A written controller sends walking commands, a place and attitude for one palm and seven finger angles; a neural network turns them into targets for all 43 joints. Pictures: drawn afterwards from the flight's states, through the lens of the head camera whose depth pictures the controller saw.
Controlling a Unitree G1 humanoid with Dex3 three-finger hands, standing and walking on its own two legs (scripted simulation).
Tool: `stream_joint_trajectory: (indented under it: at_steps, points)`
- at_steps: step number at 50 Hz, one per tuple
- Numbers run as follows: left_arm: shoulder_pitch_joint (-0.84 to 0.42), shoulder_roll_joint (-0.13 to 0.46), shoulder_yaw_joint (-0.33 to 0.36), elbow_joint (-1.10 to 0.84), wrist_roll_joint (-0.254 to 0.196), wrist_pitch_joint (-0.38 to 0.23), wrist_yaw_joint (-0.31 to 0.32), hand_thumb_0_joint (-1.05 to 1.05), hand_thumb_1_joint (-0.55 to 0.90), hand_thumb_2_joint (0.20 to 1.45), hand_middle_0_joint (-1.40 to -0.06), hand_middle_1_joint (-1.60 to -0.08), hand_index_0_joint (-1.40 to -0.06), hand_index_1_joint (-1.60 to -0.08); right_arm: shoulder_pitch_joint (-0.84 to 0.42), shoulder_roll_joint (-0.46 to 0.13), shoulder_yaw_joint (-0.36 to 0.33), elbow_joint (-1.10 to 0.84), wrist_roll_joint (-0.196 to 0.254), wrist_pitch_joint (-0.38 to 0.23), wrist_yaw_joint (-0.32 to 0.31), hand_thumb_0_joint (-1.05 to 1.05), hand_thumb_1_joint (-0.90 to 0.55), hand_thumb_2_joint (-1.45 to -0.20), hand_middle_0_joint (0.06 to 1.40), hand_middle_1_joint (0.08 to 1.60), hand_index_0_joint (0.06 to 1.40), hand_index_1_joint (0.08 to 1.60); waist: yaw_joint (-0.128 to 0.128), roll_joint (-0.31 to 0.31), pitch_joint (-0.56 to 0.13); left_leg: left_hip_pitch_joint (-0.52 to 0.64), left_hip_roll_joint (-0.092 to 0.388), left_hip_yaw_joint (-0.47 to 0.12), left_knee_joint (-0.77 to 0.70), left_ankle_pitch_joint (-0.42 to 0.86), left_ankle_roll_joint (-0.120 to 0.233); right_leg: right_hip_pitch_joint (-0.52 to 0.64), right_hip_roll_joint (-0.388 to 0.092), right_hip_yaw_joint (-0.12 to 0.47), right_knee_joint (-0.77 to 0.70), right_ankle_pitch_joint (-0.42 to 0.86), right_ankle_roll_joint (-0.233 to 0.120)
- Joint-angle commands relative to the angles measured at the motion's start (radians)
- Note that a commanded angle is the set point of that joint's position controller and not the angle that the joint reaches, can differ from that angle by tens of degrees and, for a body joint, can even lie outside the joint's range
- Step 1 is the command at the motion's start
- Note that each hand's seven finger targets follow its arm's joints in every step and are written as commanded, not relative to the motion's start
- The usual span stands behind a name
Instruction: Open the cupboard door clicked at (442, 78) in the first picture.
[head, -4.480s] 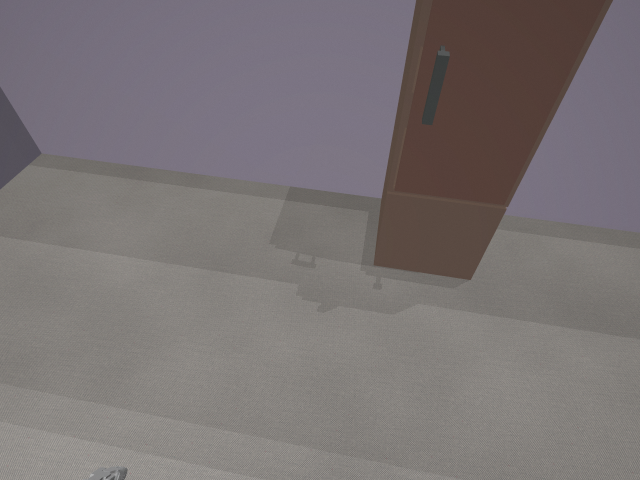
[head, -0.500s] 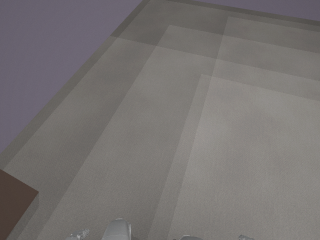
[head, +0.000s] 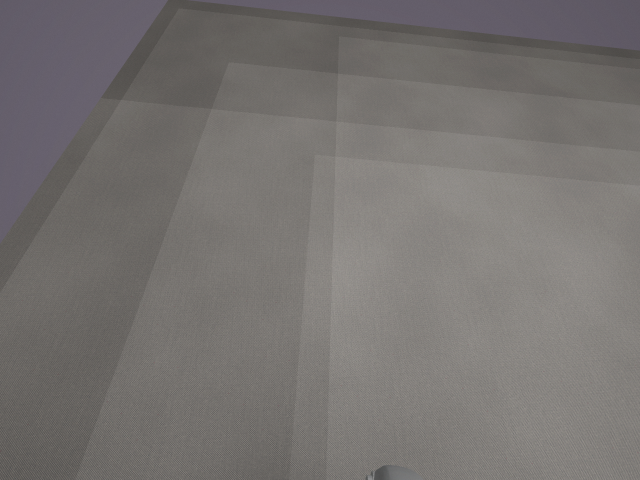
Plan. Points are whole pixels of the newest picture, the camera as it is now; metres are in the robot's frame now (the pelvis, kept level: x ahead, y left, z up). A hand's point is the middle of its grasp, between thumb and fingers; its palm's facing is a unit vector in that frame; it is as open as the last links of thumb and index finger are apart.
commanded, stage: walk to a spot facing it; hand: left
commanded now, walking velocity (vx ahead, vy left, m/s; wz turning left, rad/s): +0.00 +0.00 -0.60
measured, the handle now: out of the picture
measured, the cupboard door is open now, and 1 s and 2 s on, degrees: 0 0 0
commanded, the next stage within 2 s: turn to face it in 1.86 s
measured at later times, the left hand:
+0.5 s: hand (230, 449) +0.18 +0.13 -0.17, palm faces -0.29 -0.93 -0.23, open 7.4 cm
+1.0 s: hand (257, 426) +0.21 +0.10 -0.17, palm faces -0.58 -0.79 -0.21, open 7.4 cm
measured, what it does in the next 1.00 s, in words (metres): steps on the spot, turning right: right foot, then left foot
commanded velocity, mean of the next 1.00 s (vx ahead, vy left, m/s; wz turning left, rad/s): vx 0.00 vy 0.00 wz -0.60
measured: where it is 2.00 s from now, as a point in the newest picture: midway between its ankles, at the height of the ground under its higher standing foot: outside the picture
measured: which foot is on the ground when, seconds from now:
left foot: down 0.00-0.18, up 0.20-0.56, down 0.58-1.00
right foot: up 0.00-0.16, down 0.18-0.58, up 0.60-1.00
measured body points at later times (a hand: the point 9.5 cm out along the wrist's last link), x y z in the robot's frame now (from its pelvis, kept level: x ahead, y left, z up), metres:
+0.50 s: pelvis +0.01 -0.02 -0.01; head +0.05 -0.04 +0.44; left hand +0.19 +0.18 -0.15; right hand +0.02 -0.29 -0.15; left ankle +0.07 +0.10 -0.71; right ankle -0.02 -0.14 -0.74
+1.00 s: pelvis +0.02 -0.01 -0.01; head +0.06 -0.03 +0.44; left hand +0.24 +0.14 -0.15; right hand -0.10 -0.23 -0.15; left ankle +0.08 +0.09 -0.74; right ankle -0.07 -0.10 -0.72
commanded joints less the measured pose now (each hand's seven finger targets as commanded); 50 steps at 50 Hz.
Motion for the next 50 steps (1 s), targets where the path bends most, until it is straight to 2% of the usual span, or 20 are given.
stream_joint_trajectory:
  at_steps: [1, 4, 6, 7, 8, 9, 10, 11, 15, 23, 27, 28, 29, 30, 33, 36, 41, 46, 48, 50]
  points:
    - [-0.112, 0.014, -0.01, -0.107, -0.006, -0.033, -0.001, 0.0, 0.9, 0.9, -0.2, -0.3, -0.2, -0.3, 0.069, -0.206, -0.061, -0.023, -0.007, -0.009, -0.007, 0.0, -0.9, -0.9, 0.2, 0.3, 0.2, 0.3, -0.062, 0.237, -0.086, 0.159, 0.254, -0.119, -0.136, 0.455, 0.088, -0.027, -0.002, -0.058, -0.163, -0.035, -0.01]
    - [-0.114, 0.007, -0.015, -0.105, -0.007, -0.045, 0.003, 0.0, 0.9, 0.9, -0.2, -0.3, -0.2, -0.3, 0.067, -0.228, -0.073, -0.01, -0.01, -0.007, -0.001, 0.0, -0.9, -0.9, 0.2, 0.3, 0.2, 0.3, -0.06, 0.255, -0.111, 0.172, 0.269, -0.093, -0.08, 0.486, 0.079, 0.043, 0.022, -0.084, -0.31, -0.037, -0.035]
    - [-0.074, 0.022, -0.015, -0.093, -0.005, -0.057, 0.01, 0.0, 0.9, 0.9, -0.2, -0.3, -0.2, -0.3, 0.068, -0.225, -0.077, -0.005, -0.006, -0.004, 0.004, 0.0, -0.9, -0.9, 0.2, 0.3, 0.2, 0.3, -0.033, 0.226, -0.132, 0.139, 0.255, -0.044, 0.017, 0.491, 0.028, 0.166, 0.041, -0.101, -0.5, 0.097, -0.058]
    - [-0.01, 0.054, -0.009, -0.076, -0.004, -0.067, 0.016, 0.0, 0.9, 0.9, -0.2, -0.3, -0.2, -0.3, 0.07, -0.218, -0.073, -0.009, 0.0, -0.003, 0.008, 0.0, -0.9, -0.9, 0.2, 0.3, 0.2, 0.3, 0.008, 0.154, -0.167, 0.06, 0.232, -0.011, 0.148, 0.454, -0.019, 0.32, 0.026, -0.077, -0.642, 0.24, -0.08]
    - [0.078, 0.165, 0.007, -0.052, 0.004, -0.083, 0.03, 0.0, 0.9, 0.9, -0.2, -0.3, -0.2, -0.3, 0.07, -0.164, -0.058, -0.039, 0.01, 0.002, 0.015, 0.0, -0.9, -0.9, 0.2, 0.3, 0.2, 0.3, 0.054, -0.119, -0.215, -0.201, 0.146, 0.02, 0.366, 0.115, -0.082, 0.562, -0.18, 0.182, -0.702, 0.521, -0.156]
    - [0.124, 0.253, 0.024, -0.033, -0.009, -0.084, 0.043, 0.0, 0.9, 0.9, -0.2, -0.3, -0.2, -0.3, 0.018, -0.111, -0.035, -0.088, 0.007, 0.011, 0.013, 0.0, -0.9, -0.9, 0.2, 0.3, 0.2, 0.3, 0.068, -0.278, -0.216, -0.421, 0.017, -0.063, 0.59, -0.366, -0.123, 0.594, -0.367, 0.404, -0.677, 0.944, -0.264]
    - [0.132, 0.245, 0.028, -0.033, -0.018, -0.076, 0.053, 0.0, 0.9, 0.9, -0.2, -0.3, -0.2, -0.3, -0.026, -0.128, -0.035, -0.098, 0.009, 0.023, -0.005, 0.0, -0.9, -0.9, 0.2, 0.3, 0.2, 0.3, 0.082, -0.196, -0.206, -0.423, 0.021, -0.203, 0.663, -0.37, -0.114, 0.519, -0.356, 0.366, -0.669, 0.947, -0.299]
    - [0.069, 0.22, 0.03, -0.04, -0.015, -0.072, 0.06, 0.0, 0.9, 0.9, -0.2, -0.3, -0.2, -0.3, -0.049, -0.127, -0.034, -0.098, 0.008, 0.026, -0.01, 0.0, -0.9, -0.9, 0.2, 0.3, 0.2, 0.3, 0.06, -0.223, -0.167, -0.454, 0.025, -0.232, 0.691, -0.316, -0.114, 0.493, -0.305, 0.355, -0.67, 0.866, -0.29]
    - [-0.08, 0.147, -0.002, -0.083, -0.012, -0.075, 0.052, 0.0, 0.9, 0.9, -0.2, -0.3, -0.2, -0.3, 0.0, -0.141, -0.041, -0.04, -0.002, 0.036, -0.005, 0.0, -0.9, -0.9, 0.2, 0.3, 0.2, 0.3, -0.016, -0.134, -0.089, -0.348, 0.007, -0.226, 0.624, -0.128, -0.137, 0.328, -0.175, 0.202, -0.684, 0.747, -0.238]
    - [-0.087, 0.179, 0.009, -0.098, -0.002, -0.065, 0.046, 0.0, 0.9, 0.9, -0.2, -0.3, -0.2, -0.3, -0.054, -0.133, -0.036, -0.084, 0.009, 0.024, -0.004, 0.0, -0.9, -0.9, 0.2, 0.3, 0.2, 0.3, -0.005, -0.142, -0.092, -0.22, -0.062, -0.211, 0.348, -0.131, -0.124, 0.264, -0.148, 0.322, -0.676, 0.597, -0.26]
    - [-0.132, 0.166, 0.009, -0.111, -0.012, -0.052, 0.043, 0.0, 0.9, 0.9, -0.2, -0.3, -0.2, -0.3, 0.049, -0.142, -0.036, -0.066, 0.014, 0.008, -0.014, 0.0, -0.9, -0.9, 0.2, 0.3, 0.2, 0.3, -0.056, -0.123, -0.129, 0.005, -0.093, -0.189, 0.003, 0.037, -0.101, 0.189, -0.089, 0.347, -0.568, 0.557, -0.188]
    - [-0.121, 0.123, 0.002, -0.126, -0.02, -0.046, 0.04, 0.0, 0.9, 0.9, -0.2, -0.3, -0.2, -0.3, 0.083, -0.191, -0.041, -0.062, 0.01, -0.002, -0.018, 0.0, -0.9, -0.9, 0.2, 0.3, 0.2, 0.3, -0.067, 0.014, -0.149, 0.122, 0.005, -0.293, -0.13, 0.087, -0.064, 0.09, -0.007, 0.288, -0.462, 0.404, -0.135]
    - [-0.07, 0.058, -0.008, -0.141, -0.025, -0.04, 0.028, 0.0, 0.9, 0.9, -0.2, -0.3, -0.2, -0.3, 0.077, -0.293, -0.058, -0.078, -0.004, -0.004, -0.014, 0.0, -0.9, -0.9, 0.2, 0.3, 0.2, 0.3, -0.045, 0.326, -0.144, 0.194, 0.267, -0.559, -0.21, 0.189, 0.032, -0.095, 0.132, 0.141, -0.236, -0.045, -0.063]
    - [-0.06, 0.077, -0.003, -0.134, -0.01, -0.037, 0.028, 0.0, 0.9, 0.9, -0.2, -0.3, -0.2, -0.3, 0.047, -0.304, -0.058, -0.088, -0.004, -0.003, -0.017, 0.0, -0.9, -0.9, 0.2, 0.3, 0.2, 0.3, -0.05, 0.349, -0.134, 0.101, 0.379, -0.628, -0.255, 0.115, 0.098, -0.1, 0.1, 0.11, -0.002, -0.195, -0.038]
    - [-0.067, 0.091, 0.015, -0.109, 0.002, -0.039, 0.003, 0.0, 0.9, 0.9, -0.2, -0.3, -0.2, -0.3, -0.07, -0.213, -0.035, -0.121, -0.009, -0.014, -0.019, 0.0, -0.9, -0.9, 0.2, 0.3, 0.2, 0.3, -0.004, 0.154, -0.048, -0.015, 0.233, -0.402, -0.241, 0.108, 0.083, -0.091, 0.043, 0.091, 0.174, -0.027, -0.025]
    - [-0.045, 0.058, 0.008, -0.096, -0.005, -0.03, -0.005, 0.0, 0.9, 0.9, -0.2, -0.3, -0.2, -0.3, -0.049, -0.194, -0.038, -0.107, -0.004, -0.014, -0.02, 0.0, -0.9, -0.9, 0.2, 0.3, 0.2, 0.3, -0.011, 0.175, -0.081, 0.076, 0.188, -0.238, -0.192, 0.273, 0.075, -0.087, 0.022, 0.042, 0.119, 0.015, -0.005]
    - [-0.11, 0.032, -0.006, -0.111, -0.007, -0.027, -0.004, 0.0, 0.9, 0.9, -0.2, -0.3, -0.2, -0.3, 0.046, -0.212, -0.056, -0.058, -0.003, -0.009, -0.013, 0.0, -0.9, -0.9, 0.2, 0.3, 0.2, 0.3, -0.058, 0.197, -0.092, 0.172, 0.233, -0.191, -0.157, 0.419, 0.101, -0.06, 0.003, -0.017, -0.059, -0.041, 0.002]
    - [-0.125, 0.018, -0.016, -0.111, -0.007, -0.037, -0.001, 0.0, 0.9, 0.9, -0.2, -0.3, -0.2, -0.3, 0.052, -0.235, -0.074, -0.032, -0.008, -0.002, -0.001, 0.0, -0.9, -0.9, 0.2, 0.3, 0.2, 0.3, -0.067, 0.257, -0.099, 0.158, 0.254, -0.123, -0.097, 0.47, 0.089, 0.041, 0.024, -0.073, -0.261, -0.053, -0.02]
    - [-0.102, 0.015, -0.016, -0.107, -0.009, -0.046, 0.004, 0.0, 0.9, 0.9, -0.2, -0.3, -0.2, -0.3, 0.041, -0.243, -0.078, -0.03, -0.008, -0.001, 0.002, 0.0, -0.9, -0.9, 0.2, 0.3, 0.2, 0.3, -0.052, 0.26, -0.119, 0.153, 0.261, -0.1, -0.049, 0.487, 0.071, 0.095, 0.034, -0.083, -0.374, -0.016, -0.037]
    - [-0.021, 0.045, -0.01, -0.082, -0.008, -0.057, 0.012, 0.0, 0.9, 0.9, -0.2, -0.3, -0.2, -0.3, 0.023, -0.238, -0.078, -0.033, -0.002, 0.002, 0.007, 0.0, -0.9, -0.9, 0.2, 0.3, 0.2, 0.3, 0.0, 0.187, -0.15, 0.067, 0.234, -0.039, 0.086, 0.402, 0.002, 0.281, 0.042, -0.093, -0.599, 0.198, -0.062]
